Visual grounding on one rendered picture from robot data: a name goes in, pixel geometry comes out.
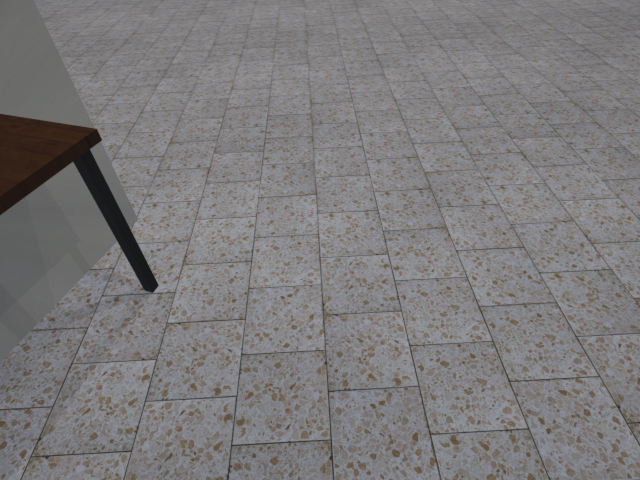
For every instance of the table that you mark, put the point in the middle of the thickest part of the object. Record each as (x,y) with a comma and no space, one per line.
(32,151)

